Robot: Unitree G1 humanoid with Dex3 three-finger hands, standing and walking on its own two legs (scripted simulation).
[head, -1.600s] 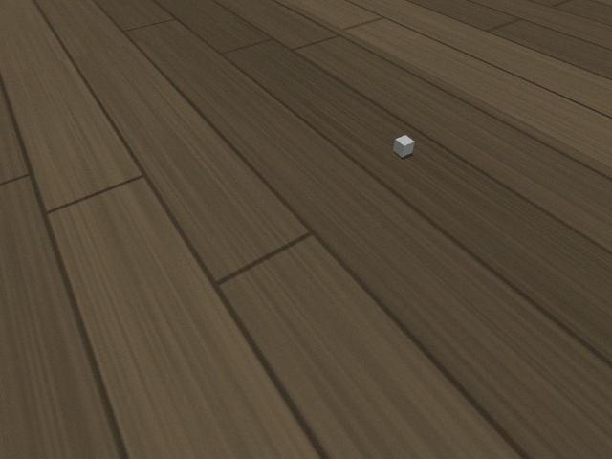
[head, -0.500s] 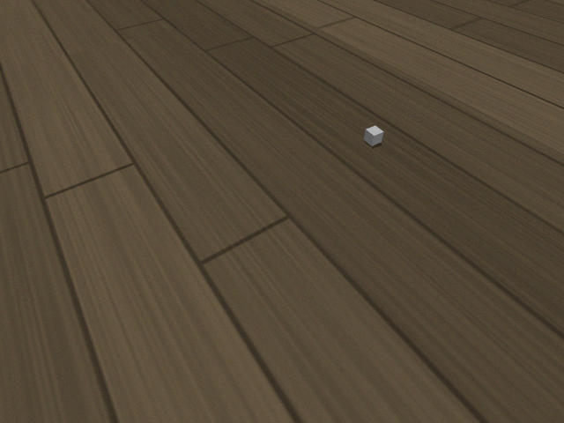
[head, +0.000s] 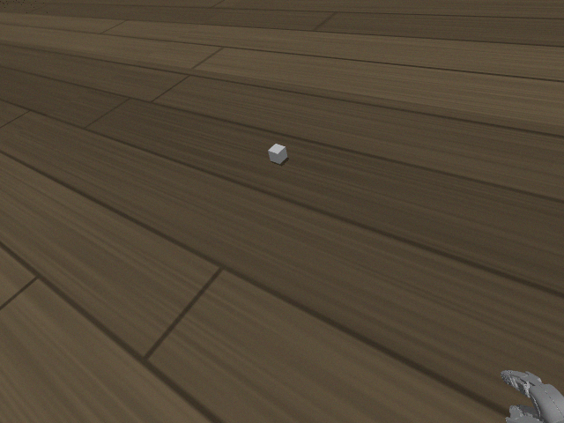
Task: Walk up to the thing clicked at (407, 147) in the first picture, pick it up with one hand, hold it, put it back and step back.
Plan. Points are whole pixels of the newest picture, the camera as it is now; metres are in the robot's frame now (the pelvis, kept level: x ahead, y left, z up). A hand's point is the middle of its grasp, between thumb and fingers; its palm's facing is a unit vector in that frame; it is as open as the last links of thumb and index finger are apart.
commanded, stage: walk up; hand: left
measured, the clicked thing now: (277, 153) +1.66 +0.19 -0.72
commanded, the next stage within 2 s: none
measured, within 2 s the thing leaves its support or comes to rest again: neither
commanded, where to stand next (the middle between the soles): +1.37 +0.53 m, yaw -86 degrees
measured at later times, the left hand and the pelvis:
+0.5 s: hand (153, 252) +0.52 +0.35 -0.11, palm faces -0.41 -0.77 -0.49, open 7.4 cm; pelvis +0.29 +0.11 +0.01, yaw -22 degrees
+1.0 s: hand (178, 176) +0.80 +0.35 -0.11, palm faces -0.55 -0.61 -0.58, open 7.4 cm; pelvis +0.57 +0.14 -0.01, yaw -39 degrees
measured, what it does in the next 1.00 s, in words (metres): walks ahead, turning right: left foot, then right foot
